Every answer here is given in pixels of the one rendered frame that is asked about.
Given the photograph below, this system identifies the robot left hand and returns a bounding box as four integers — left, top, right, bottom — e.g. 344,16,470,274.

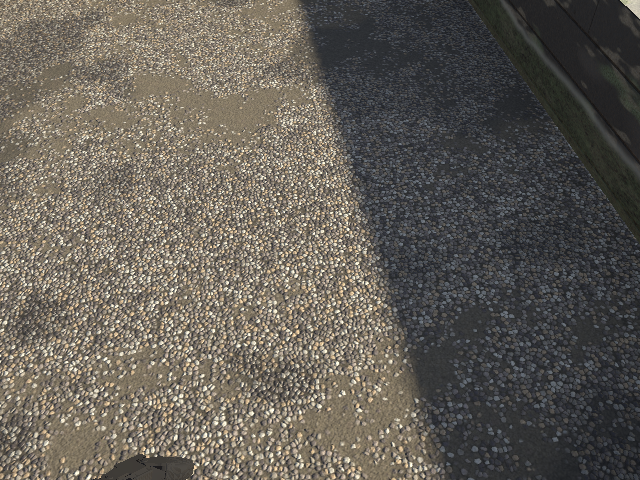
93,454,194,480

